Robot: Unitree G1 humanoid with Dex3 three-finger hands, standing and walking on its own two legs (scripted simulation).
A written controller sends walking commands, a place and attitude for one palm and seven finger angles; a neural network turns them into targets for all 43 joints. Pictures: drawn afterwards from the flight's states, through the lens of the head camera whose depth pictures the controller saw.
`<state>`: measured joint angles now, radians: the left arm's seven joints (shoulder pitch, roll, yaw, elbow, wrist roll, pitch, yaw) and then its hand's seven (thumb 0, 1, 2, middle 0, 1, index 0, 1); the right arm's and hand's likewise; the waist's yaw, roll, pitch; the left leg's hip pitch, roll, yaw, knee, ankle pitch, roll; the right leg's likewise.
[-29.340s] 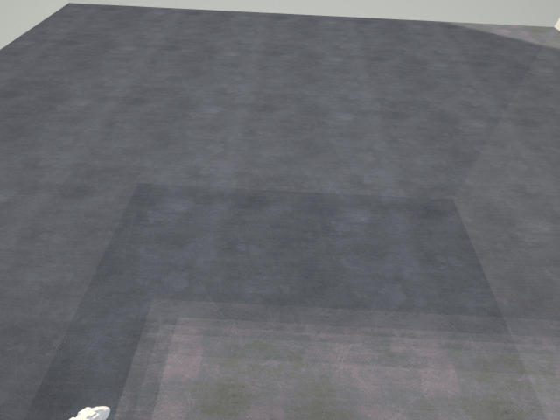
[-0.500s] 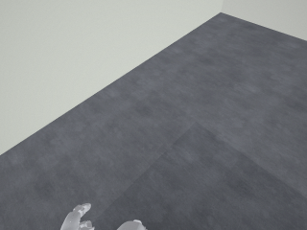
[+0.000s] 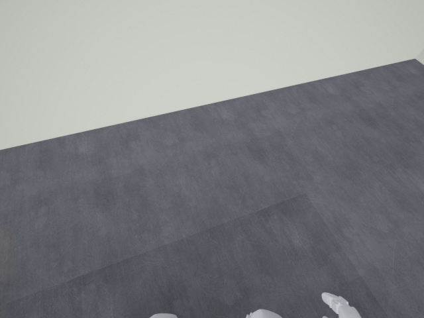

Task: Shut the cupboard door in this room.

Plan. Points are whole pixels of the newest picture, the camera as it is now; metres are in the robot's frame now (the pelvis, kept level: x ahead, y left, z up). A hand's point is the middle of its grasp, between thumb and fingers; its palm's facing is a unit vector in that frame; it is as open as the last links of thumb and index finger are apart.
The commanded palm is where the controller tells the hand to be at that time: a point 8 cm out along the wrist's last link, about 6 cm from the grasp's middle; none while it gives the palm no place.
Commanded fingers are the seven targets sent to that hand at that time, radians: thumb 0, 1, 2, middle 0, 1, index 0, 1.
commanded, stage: walk to a spot facing it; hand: left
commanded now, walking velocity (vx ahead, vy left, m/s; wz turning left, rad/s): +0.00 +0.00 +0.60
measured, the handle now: out of the picture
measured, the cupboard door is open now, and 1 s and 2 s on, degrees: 85 85 85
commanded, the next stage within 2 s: none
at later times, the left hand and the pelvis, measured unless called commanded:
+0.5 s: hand out of the picture +0.10 +0.18 -0.13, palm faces +0.25 -0.93 -0.29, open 7.4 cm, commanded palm none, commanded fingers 0.00 0.90 0.90 -0.20 -0.30 -0.20 -0.30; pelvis +0.01 -0.04 +0.00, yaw +17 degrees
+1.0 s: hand out of the picture -0.15 +0.20 -0.18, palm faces +0.62 -0.74 -0.25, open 7.4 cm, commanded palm none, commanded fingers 0.00 0.90 0.90 -0.20 -0.30 -0.20 -0.30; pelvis +0.02 +0.04 +0.00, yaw +36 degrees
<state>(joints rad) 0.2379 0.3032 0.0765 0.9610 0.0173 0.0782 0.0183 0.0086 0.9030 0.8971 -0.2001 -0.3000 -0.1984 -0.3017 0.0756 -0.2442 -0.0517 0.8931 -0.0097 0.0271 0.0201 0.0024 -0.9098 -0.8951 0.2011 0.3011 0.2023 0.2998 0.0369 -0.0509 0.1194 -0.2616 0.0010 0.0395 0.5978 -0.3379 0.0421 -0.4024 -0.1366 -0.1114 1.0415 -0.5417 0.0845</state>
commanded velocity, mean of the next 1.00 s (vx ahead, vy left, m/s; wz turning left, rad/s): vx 0.15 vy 0.00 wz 0.57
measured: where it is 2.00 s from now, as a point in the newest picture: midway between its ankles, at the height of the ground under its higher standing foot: (132, 274)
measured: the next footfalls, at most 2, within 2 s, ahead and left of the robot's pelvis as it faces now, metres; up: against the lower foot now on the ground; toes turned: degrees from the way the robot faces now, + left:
right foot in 0.40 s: +0.09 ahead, -0.14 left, +0.00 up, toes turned +12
left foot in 0.92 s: -0.01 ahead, +0.14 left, +0.00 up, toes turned +43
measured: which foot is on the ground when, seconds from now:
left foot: down 0.00-0.42, up 0.44-0.90, down 0.92-1.00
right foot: up 0.00-0.38, down 0.40-0.92, up 0.94-1.00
